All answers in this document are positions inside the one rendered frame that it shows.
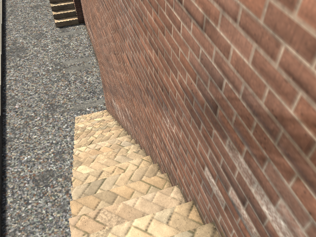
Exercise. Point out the stairs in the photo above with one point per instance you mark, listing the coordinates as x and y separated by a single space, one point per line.
119 192
64 13

